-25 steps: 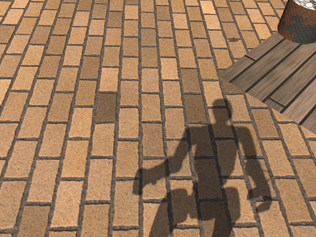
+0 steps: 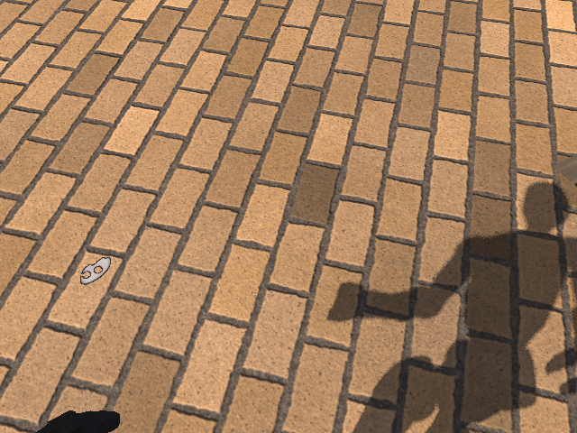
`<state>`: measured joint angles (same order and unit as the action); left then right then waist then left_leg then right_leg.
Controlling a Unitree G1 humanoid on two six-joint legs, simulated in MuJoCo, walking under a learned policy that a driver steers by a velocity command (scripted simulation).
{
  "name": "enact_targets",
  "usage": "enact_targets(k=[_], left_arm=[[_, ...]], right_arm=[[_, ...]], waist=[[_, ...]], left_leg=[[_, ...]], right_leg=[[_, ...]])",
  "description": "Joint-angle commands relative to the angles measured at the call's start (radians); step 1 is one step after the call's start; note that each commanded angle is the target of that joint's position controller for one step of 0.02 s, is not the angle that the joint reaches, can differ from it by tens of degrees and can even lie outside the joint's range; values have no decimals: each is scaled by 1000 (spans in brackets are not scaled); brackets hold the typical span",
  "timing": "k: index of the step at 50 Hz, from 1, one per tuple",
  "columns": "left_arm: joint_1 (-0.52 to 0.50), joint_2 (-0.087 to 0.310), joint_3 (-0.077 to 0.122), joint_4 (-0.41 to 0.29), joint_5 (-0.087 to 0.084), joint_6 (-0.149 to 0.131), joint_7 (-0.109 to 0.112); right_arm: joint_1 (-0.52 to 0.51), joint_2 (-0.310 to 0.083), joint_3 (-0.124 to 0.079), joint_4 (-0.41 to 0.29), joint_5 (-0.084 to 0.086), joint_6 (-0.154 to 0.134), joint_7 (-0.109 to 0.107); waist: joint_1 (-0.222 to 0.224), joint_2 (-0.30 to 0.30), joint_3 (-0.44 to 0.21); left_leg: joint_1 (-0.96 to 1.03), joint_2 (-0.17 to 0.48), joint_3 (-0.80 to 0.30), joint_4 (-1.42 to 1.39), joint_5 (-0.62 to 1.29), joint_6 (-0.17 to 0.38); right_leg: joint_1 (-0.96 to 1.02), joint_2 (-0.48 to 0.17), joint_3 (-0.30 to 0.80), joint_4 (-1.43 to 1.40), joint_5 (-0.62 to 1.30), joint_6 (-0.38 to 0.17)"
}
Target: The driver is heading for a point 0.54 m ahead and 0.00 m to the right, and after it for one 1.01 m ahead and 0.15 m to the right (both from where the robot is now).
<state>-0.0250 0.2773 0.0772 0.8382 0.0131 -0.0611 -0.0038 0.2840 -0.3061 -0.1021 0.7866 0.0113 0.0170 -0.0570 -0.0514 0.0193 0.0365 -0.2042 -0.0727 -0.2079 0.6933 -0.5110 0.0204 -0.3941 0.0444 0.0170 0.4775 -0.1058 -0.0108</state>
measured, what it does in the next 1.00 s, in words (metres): walks ahead: left foot, then right foot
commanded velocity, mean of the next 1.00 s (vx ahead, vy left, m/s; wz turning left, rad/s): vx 0.40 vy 0.00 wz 0.08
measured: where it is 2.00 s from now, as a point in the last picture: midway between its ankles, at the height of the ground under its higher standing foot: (282, 250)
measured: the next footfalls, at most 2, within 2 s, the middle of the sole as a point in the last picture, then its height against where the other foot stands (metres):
left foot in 0.40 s outside the picture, level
right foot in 0.90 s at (289, 390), level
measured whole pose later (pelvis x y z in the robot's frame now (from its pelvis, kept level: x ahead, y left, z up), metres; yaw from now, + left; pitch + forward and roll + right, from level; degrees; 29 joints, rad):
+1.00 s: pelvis +0.42 +0.06 -0.01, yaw +0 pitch +2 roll -1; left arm 0.11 0.30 0.07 0.79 -0.02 -0.07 -0.05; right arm 0.32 -0.27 -0.04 0.78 0.01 -0.10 -0.01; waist -0.01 0.00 0.06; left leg -0.28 0.03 -0.04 1.20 -0.43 -0.01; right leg -0.44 0.10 -0.02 0.56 -0.15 -0.10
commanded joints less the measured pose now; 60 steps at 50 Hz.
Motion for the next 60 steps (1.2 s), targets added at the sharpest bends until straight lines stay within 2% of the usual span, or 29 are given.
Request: enact_targets(k=[1, 2, 3, 5, 7, 11, 16, 19, 20, 21, 22, 23, 24, 27, 30, 33, 37, 40, 43, 44, 45, 46, 47, 48, 49, 50, 51, 55, 60], left_arm=[[139, 156, 34, -28, -8, 7, 7], [110, 102, 21, -41, -16, 9, 10], [79, 98, 17, -44, -15, 15, 12], [71, 123, 22, -38, -10, 13, 22], [116, 134, 26, -21, -8, -4, 25], [155, 163, 32, -7, -16, -24, 15], [200, 202, 39, 5, -41, -14, -10], [211, 168, 23, 17, -50, -1, -19], [204, 112, 2, 16, -34, -5, -24], [172, 25, -26, -26, -6, -19, -32], [153, 70, -16, -57, -22, -39, -25], [149, 144, 3, -53, -43, -49, -27], [155, 147, 4, -45, -55, -52, -32], [154, 123, 5, -23, -30, -41, -36], [123, 87, -4, -30, -23, -26, -36], [47, 50, -21, -55, -28, -20, -40], [-60, 44, -34, -97, -38, -18, -56], [-95, 59, -32, -129, -39, -23, -75], [18, 116, -3, -120, -34, -22, -81], [163, 153, 21, -85, -36, -17, -75], [319, 210, 48, -58, -37, -9, -59], [409, 315, 72, -57, -34, -5, -48], [428, 254, 51, -58, -39, -4, -45], [379, 216, 42, -61, -35, -6, -39], [317, 190, 35, -78, -37, -11, -36], [254, 159, 26, -93, -35, -13, -34], [216, 134, 17, -109, -23, -14, -31], [213, 148, 23, -127, -26, -17, -12], [299, 174, 33, -116, -40, 0, 10]], right_arm=[[177, -120, -20, -63, 10, -14, 7], [82, -163, -33, -71, 19, -6, 12], [38, -152, -35, -77, 18, 4, 11], [-10, -118, -27, -107, 8, 8, 23], [-39, -68, -10, -125, 7, -12, 33], [-87, -35, 14, -137, 1, -49, 46], [-130, -57, 23, -143, 8, -64, 64], [-22, -74, 10, -99, 8, -59, 65], [87, -114, -9, -73, 14, -55, 55], [192, -218, -32, -65, -3, -52, 41], [222, -268, -41, -70, -5, -63, 50], [179, -183, -16, -86, -7, -80, 58], [134, -135, -1, -96, -10, -91, 62], [44, -94, 14, -110, -11, -97, 64], [65, -106, 7, -94, -10, -104, 55], [81, -115, 3, -70, -10, -105, 45], [132, -123, -3, -26, -11, -111, 40], [139, -127, -7, -4, -4, -101, 36], [118, -163, -15, -11, -12, -79, 19], [101, -168, -14, -17, -14, -68, 13], [112, -170, -9, -33, -19, -68, 5], [230, -32, 36, -73, -40, -93, 26], [177, -63, 42, -67, -14, -136, 42], [59, -120, 25, -103, 28, -159, 54], [-3, -121, 31, -121, 27, -172, 50], [-33, -119, 27, -123, 1, -175, 41], [-23, -125, 18, -126, -15, -167, 35], [-18, -76, 26, -152, -31, -127, 32], [-222, -28, 48, -207, -24, -136, 44]], waist=[[12, -234, -282], [41, -167, -176], [35, -134, -127], [40, -178, -62], [62, -149, -58], [73, -119, -77], [79, -132, -49], [13, -106, -62], [-39, -62, -103], [-62, 190, -154], [-67, 281, -146], [-53, 179, -95], [-26, 161, -57], [27, 102, -6], [36, 60, -11], [17, 66, 10], [-19, 60, 61], [-15, 55, 73], [55, 112, -45], [133, 101, -127], [200, 53, -217], [127, -215, -365], [160, -188, -476], [179, -138, -322], [151, -56, -212], [107, 1, -131], [66, -15, -94], [25, -63, -52], [110, -82, -37]], left_leg=[[-412, 41, 15, 495, -188, -47], [-458, 83, 58, 512, -87, -51], [-458, 113, 92, 495, -16, -51], [-432, 150, 127, 475, 89, -48], [-421, 154, 146, 394, 136, -39], [-362, 166, 163, 170, 223, -28], [-205, 138, 237, -65, 261, -8], [49, 93, 278, -205, 286, 32], [210, 133, 204, -233, 267, 61], [383, 366, -146, -347, 196, 152], [412, 482, -454, -461, 48, 278], [376, 459, -399, -463, 17, 272], [326, 412, -292, -465, 43, 239], [195, 332, -99, -527, 319, 192], [189, 302, 18, -550, 541, 190], [156, 271, 134, -570, 552, 166], [170, 295, 216, -596, 516, 147], [276, 337, 258, -542, 640, 127], [358, 334, 312, -319, 1185, 83], [321, 301, 351, -121, 1293, 54], [106, 276, 351, 134, 1134, 17], [-353, 98, 310, 570, 343, -63], [-499, 13, 109, 720, -50, -52], [-597, 77, 76, 739, 10, -31], [-585, 125, 92, 663, 95, -14], [-535, 158, 105, 572, 143, -17], [-458, 182, 105, 515, 173, -23], [-387, 195, 142, 343, 236, -72], [-293, 113, 174, -51, 584, -95]], right_leg=[[543, -480, 553, -134, 258, -277], [449, -396, 407, -168, -21, -221], [358, -339, 338, -215, -239, -183], [228, -303, 261, -299, -342, -172], [222, -298, 217, -343, -319, -194], [250, -305, 135, -362, -219, -203], [209, -310, 76, -330, -201, -187], [99, -279, 29, -201, -241, -142], [17, -232, -27, -49, -204, -98], [-205, -114, -148, 341, -308, -12], [-438, -38, -70, 575, -476, -7], [-501, -109, 6, 683, -430, -28], [-503, -144, 16, 682, -329, -48], [-404, -187, 18, 572, -140, -32], [-388, -166, -1, 460, -8, 6], [-330, -139, -19, 272, 136, 22], [-276, -105, -37, 125, 222, -7], [-290, -86, -37, 75, 149, -53], [-105, 4, -112, 91, 17, -108], [83, 50, -140, 64, 27, -136], [385, -10, -16, 79, 40, -179], [803, -301, 532, 55, -101, -384], [883, -370, 845, -139, -236, -424], [783, -342, 696, -174, -233, -362], [616, -301, 570, -185, -164, -325], [447, -260, 474, -200, -62, -302], [324, -227, 408, -225, 21, -294], [120, -177, 297, -281, 156, -304], [68, -96, 218, -241, 94, -221]])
